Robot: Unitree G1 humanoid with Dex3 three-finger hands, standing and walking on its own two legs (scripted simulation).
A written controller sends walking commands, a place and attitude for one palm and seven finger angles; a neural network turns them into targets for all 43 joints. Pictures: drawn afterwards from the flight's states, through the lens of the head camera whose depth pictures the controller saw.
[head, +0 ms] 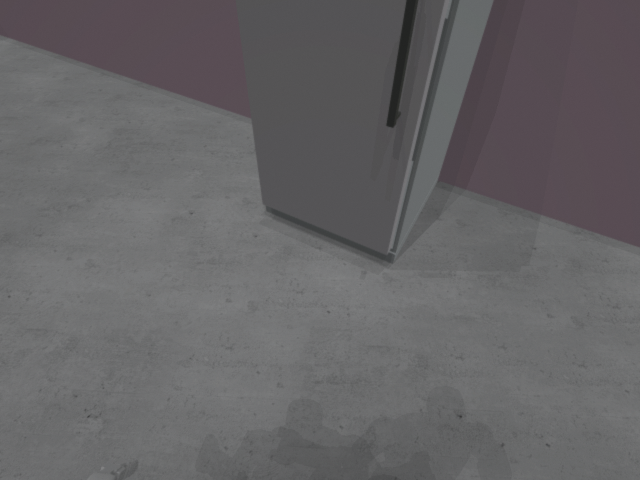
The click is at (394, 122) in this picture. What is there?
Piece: fridge door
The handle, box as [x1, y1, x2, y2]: [386, 0, 417, 127]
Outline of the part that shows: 417,0 406,0 386,124 392,127 400,114 400,112 397,110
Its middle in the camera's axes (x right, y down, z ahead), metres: +0.20 -0.44 +0.92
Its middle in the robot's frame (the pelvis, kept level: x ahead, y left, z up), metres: +1.00 -0.15 +0.09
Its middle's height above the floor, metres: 0.86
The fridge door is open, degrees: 0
